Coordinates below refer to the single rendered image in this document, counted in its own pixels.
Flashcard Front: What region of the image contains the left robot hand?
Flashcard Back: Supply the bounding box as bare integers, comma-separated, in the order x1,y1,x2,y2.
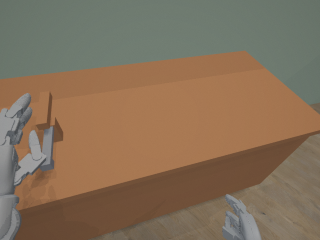
0,93,47,196

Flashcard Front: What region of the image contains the robot left forearm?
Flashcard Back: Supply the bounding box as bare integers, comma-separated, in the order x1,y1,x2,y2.
0,194,22,240

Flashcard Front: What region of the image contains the tap lever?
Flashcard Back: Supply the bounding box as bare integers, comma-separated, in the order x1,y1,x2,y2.
39,126,55,172

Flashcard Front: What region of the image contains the counter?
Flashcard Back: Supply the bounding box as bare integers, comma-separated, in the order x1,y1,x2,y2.
0,50,320,240

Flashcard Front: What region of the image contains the right robot hand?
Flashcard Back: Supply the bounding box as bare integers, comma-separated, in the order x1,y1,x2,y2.
222,194,262,240

